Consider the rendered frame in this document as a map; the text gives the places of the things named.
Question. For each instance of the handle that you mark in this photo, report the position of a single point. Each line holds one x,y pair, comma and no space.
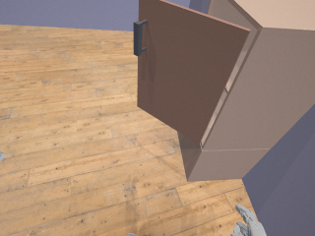
138,37

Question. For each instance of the cupboard door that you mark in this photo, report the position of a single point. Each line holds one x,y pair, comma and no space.
187,63

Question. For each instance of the right robot hand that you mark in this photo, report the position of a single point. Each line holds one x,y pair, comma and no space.
253,228

